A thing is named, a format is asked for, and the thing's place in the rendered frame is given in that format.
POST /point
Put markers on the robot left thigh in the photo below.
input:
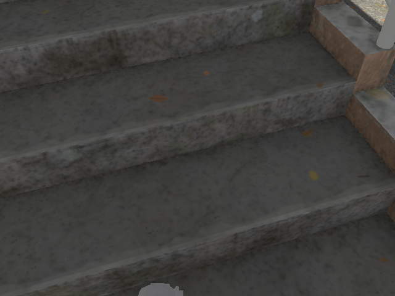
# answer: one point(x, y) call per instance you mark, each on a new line
point(160, 289)

